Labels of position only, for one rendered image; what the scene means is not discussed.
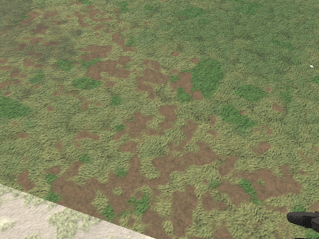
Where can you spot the robot right hand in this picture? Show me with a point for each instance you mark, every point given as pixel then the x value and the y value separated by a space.
pixel 305 219

